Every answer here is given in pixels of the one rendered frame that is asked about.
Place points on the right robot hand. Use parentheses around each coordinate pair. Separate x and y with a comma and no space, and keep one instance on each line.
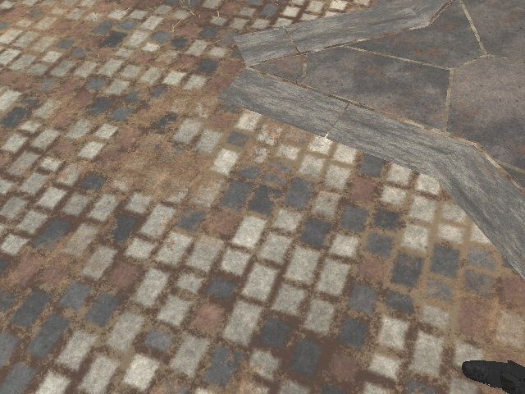
(508,376)

